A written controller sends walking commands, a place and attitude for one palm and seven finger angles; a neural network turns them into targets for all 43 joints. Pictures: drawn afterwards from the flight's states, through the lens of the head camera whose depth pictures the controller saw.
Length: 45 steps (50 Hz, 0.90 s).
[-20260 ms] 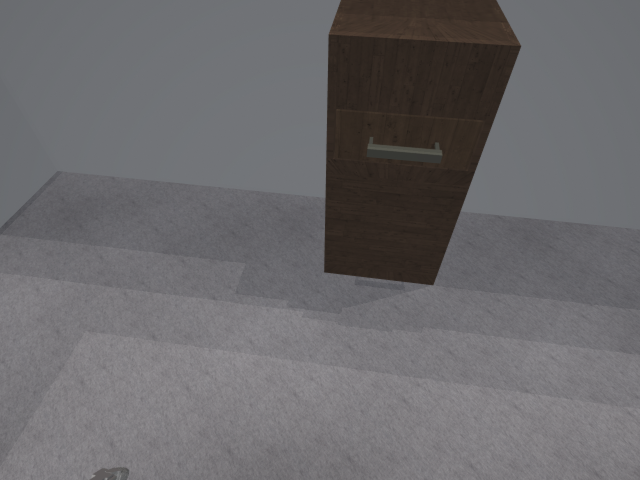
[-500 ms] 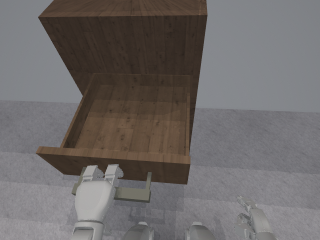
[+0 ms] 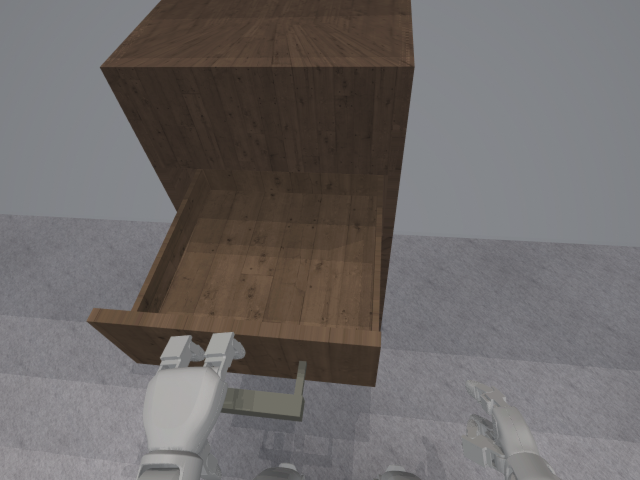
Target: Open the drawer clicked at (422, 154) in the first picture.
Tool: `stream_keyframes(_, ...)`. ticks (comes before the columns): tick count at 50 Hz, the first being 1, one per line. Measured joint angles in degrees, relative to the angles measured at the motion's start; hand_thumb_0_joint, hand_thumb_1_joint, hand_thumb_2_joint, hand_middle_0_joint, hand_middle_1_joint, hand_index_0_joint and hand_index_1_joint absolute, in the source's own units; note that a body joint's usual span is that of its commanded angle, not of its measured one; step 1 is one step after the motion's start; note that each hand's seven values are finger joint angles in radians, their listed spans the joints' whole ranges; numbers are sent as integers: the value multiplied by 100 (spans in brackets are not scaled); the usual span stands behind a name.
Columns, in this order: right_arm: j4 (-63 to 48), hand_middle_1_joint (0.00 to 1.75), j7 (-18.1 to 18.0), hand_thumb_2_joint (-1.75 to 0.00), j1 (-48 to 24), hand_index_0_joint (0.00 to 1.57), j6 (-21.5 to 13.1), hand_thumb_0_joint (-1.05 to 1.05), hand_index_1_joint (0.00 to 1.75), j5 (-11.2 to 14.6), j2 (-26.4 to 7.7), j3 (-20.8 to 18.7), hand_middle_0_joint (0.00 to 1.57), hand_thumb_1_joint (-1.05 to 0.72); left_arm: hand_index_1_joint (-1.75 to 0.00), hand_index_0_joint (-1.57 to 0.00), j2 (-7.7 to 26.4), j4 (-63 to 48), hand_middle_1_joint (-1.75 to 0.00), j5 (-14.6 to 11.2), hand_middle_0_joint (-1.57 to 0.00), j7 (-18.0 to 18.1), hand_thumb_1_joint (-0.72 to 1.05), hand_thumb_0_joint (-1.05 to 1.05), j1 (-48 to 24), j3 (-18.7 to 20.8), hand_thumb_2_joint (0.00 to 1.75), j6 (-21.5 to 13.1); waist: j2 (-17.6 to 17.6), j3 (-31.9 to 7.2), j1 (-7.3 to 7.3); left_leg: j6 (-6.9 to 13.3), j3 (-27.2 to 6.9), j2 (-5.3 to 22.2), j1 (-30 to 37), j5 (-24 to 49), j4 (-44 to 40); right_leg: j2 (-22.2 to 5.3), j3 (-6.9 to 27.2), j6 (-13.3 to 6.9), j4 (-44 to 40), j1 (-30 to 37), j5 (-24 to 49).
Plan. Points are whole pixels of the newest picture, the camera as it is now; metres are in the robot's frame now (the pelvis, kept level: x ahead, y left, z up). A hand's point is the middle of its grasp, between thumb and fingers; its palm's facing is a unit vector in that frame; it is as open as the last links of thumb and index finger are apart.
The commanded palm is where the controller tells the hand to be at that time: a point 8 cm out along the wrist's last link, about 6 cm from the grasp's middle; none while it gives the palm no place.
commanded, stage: lift the hand off the handle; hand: left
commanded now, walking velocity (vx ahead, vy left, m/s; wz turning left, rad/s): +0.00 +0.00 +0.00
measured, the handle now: (233, 382) +0.26 +0.15 -0.06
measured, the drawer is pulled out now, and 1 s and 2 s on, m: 0.30 0.30 0.30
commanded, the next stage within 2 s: draw the hand back to the body in 1.54 s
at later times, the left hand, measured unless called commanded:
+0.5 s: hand (202, 397) +0.21 +0.16 +0.01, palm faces +0.03 -0.14 -0.99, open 13.7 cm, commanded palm +0.19 +0.16 +0.07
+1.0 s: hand (200, 382) +0.22 +0.16 +0.05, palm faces +0.04 -0.18 -0.98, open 13.8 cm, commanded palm +0.19 +0.16 +0.11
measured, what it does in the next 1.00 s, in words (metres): stands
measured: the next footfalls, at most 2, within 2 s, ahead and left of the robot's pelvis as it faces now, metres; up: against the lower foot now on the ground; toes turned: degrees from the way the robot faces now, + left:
none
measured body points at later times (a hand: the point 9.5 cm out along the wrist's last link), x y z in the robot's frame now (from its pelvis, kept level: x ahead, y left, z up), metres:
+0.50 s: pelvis +0.00 +0.00 +0.02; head +0.04 -0.04 +0.47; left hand +0.21 +0.17 +0.07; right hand +0.21 -0.22 -0.08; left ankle +0.00 +0.12 -0.67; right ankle +0.02 -0.08 -0.67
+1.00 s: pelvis +0.01 +0.00 +0.04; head +0.03 -0.05 +0.48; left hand +0.21 +0.16 +0.10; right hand +0.22 -0.22 -0.06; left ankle +0.00 +0.12 -0.67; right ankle +0.02 -0.08 -0.67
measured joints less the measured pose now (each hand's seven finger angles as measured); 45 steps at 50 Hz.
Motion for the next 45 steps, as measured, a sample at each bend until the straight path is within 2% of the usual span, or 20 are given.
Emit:
stream_keyframes(13, -15, 30, 46, -90, 90, 20, 61, 2, 29, 47, -56, -40, 20, -90, -121, -34, 53, -252, -120, -142, -32, -197, -49, 0, 97, -53, 30, 130, 64, 108, 1, -1, 16, 6, 429, 142, -386, 13, 35, 1, -363, 413, 136)
stream_keyframes(20, -16, 30, 89, -90, 109, 20, 65, 2, 29, 57, -58, -35, 20, -90, -121, -34, 50, -345, -120, -74, -32, -197, -49, 0, 143, -69, 30, 91, 47, 129, 26, -7, 62, 14, 611, 205, -561, 26, 89, -1, -495, 561, 194)
stream_keyframes(25, -15, 30, 111, -90, 95, 20, 62, 2, 29, 85, -56, -33, 20, -90, -121, -34, 81, -475, -120, -156, -32, -253, -49, 0, 214, -46, 30, 162, 75, 157, 31, -9, 67, 18, 774, 250, -689, 33, 100, -3, -612, 717, 236)
stream_keyframes(33, -43, 30, 125, -90, 64, 20, 70, 2, 29, 107, -71, -19, 20, -90, -120, -33, 87, -631, -120, -176, -32, -423, -49, 0, 152, -162, 30, 199, 89, 225, 76, -15, 54, 12, 1021, 350, -918, 29, 98, -7, -824, 962, 319)
stream_keyframes(45, -49, 30, 142, -90, 33, 20, 34, 2, 29, 148, -73, -9, 20, -90, -120, -32, 175, -889, -120, -338, -32, -705, -49, 0, 211, -61, 30, 279, 106, 293, 111, -25, 75, 35, 1380, 465, -1268, 58, 135, -12, -1153, 1302, 434)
